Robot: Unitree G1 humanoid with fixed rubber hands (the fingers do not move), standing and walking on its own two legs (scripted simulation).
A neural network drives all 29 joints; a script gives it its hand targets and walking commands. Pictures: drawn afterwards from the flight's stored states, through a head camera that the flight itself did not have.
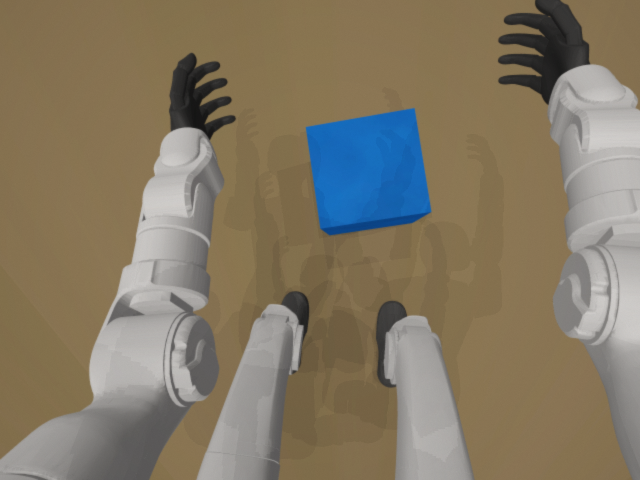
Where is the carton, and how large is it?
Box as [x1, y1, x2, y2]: [306, 108, 430, 234]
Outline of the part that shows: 414,108 306,127 321,229 328,234 334,234 412,222 430,212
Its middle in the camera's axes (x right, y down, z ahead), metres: +0.10 -0.12 +0.86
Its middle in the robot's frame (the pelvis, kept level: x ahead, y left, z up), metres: +0.51 -0.01 -0.52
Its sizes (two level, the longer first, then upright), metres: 0.210 0.200 0.250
